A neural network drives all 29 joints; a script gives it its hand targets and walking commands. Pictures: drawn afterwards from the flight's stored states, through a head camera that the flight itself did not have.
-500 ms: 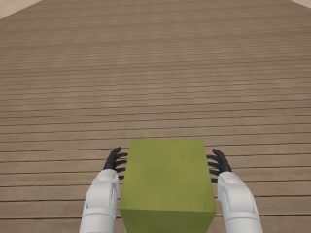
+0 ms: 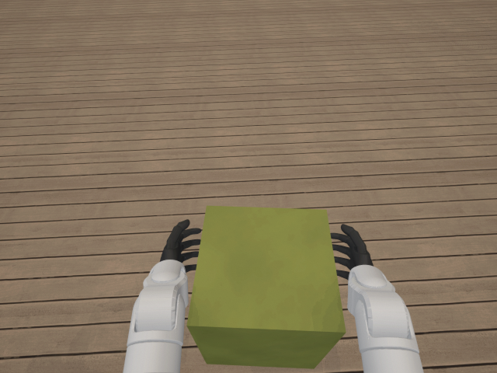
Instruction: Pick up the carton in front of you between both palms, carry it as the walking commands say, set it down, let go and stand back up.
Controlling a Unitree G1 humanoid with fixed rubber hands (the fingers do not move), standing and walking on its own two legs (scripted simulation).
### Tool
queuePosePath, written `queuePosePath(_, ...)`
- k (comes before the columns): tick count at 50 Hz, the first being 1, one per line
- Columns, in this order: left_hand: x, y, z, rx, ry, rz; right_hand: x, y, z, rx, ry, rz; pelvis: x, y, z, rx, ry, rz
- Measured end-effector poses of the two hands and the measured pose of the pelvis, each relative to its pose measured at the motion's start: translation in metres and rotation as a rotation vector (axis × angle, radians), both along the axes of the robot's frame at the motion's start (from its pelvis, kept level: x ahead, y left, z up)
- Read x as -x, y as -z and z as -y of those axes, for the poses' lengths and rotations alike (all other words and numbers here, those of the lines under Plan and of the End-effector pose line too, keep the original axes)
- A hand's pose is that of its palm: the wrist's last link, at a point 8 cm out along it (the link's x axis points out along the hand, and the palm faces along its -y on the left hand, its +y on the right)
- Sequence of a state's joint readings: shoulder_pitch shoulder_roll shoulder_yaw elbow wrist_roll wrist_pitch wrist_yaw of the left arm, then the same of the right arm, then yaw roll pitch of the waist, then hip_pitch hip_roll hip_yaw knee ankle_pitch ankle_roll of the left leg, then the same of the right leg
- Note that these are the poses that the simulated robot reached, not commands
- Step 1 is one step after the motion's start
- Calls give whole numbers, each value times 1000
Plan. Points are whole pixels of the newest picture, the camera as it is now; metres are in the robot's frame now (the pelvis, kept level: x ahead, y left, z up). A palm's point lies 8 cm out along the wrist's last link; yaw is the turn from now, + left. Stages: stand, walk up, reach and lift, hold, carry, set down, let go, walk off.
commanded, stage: carry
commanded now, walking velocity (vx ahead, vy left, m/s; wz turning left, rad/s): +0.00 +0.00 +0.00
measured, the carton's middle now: (263, 291) +0.30 +0.00 -0.06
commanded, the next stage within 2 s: none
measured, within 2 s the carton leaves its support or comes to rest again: neither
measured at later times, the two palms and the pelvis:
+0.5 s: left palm (195, 196) +0.45 +0.13 +0.03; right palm (341, 191) +0.46 -0.16 +0.03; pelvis +0.17 -0.02 -0.01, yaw +1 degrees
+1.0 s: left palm (194, 194) +0.47 +0.13 +0.02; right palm (338, 192) +0.47 -0.16 +0.02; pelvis +0.18 -0.01 -0.01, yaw +0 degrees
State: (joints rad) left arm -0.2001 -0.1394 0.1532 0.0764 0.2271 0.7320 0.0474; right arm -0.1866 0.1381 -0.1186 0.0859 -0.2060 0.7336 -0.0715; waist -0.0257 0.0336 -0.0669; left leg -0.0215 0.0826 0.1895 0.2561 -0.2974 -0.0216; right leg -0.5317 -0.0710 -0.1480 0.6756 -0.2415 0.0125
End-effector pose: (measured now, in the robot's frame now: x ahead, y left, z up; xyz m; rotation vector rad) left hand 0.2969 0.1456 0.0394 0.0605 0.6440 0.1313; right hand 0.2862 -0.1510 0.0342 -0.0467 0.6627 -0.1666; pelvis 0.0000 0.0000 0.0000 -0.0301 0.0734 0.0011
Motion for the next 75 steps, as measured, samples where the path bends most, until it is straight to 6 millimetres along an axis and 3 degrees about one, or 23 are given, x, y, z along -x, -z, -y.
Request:
queuePosePath(5, -51, 18, 18, -25, -16, 3, -60, 21, 18, -16, -23, 9, -56, 21, 22, -19, -13, 27)
queuePosePath(11, -76, 34, 24, -35, -28, -108, -98, 34, 18, -27, -53, -58, -91, 8, 32, -33, -33, 15)
queuePosePath(16, -97, 31, 20, -17, -38, -87, -125, 29, 15, -18, -60, -37, -116, 5, 30, -36, -28, 17)
queuePosePath(24, -150, 9, 15, -4, -29, -18, -170, 4, 10, 1, -49, 27, -162, 7, 21, -36, -13, 19)
queuePosePath(30, -178, 5, 15, -17, -15, -12, -191, 3, 10, -2, -35, 25, -183, 11, 16, -37, -10, 13)
queuePosePath(42, -181, 16, 12, -14, -19, -31, -194, 14, 8, -5, -36, 0, -190, 15, 15, -36, -7, 13)
queuePosePath(75, -148, 9, 14, -12, -16, -33, -159, 9, 11, -6, -30, -12, -157, 10, 16, -36, -1, 35)
